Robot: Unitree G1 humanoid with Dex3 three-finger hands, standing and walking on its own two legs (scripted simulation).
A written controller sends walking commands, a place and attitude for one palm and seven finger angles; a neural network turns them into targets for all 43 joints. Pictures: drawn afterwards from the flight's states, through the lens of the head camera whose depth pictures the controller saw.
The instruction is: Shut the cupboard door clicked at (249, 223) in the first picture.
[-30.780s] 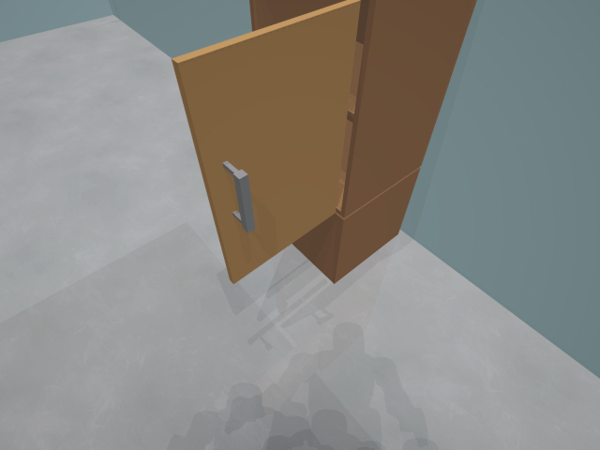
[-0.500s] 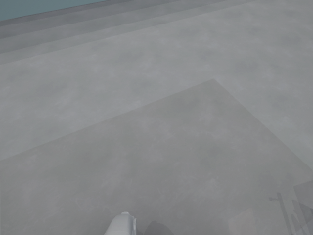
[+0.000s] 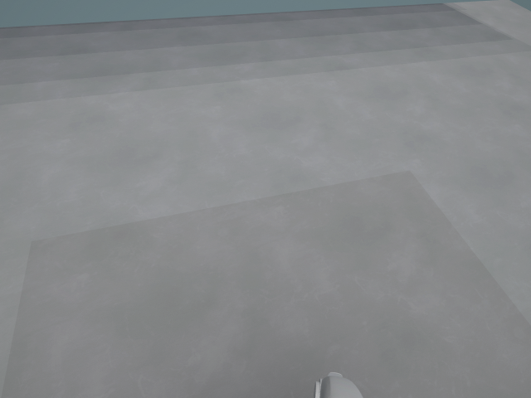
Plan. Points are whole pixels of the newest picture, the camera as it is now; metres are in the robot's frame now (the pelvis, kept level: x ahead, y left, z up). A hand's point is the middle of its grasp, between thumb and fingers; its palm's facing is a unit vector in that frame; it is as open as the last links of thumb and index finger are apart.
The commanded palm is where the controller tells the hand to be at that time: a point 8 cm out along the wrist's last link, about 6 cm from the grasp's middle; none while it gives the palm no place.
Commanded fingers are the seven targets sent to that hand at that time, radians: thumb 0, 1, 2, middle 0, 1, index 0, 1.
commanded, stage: turn to face it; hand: left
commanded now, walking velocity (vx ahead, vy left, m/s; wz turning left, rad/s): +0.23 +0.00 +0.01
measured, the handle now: out of the picture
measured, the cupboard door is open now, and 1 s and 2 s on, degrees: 57 57 57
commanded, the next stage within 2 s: none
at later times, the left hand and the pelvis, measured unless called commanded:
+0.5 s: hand (197, 339) +0.24 +0.14 -0.17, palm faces -0.13 -0.97 -0.23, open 7.3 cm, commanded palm none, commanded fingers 0.00 0.90 0.90 -0.20 -0.30 -0.20 -0.30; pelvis +0.15 -0.04 -0.01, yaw -10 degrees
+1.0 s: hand (217, 267) +0.39 +0.13 -0.16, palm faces -0.47 -0.85 -0.25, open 7.4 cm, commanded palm none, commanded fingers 0.00 0.90 0.90 -0.20 -0.30 -0.20 -0.30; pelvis +0.19 -0.02 -0.01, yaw -30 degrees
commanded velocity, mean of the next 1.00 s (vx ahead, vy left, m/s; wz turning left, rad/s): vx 0.00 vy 0.00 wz -0.59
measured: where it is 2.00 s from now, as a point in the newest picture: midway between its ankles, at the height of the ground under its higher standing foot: outside the picture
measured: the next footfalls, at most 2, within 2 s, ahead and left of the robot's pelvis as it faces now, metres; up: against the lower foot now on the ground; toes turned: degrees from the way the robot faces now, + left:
right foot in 0.20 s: +0.21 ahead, -0.14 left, +0.00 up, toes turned -7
left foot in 0.62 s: +0.27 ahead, +0.09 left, +0.00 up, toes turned -14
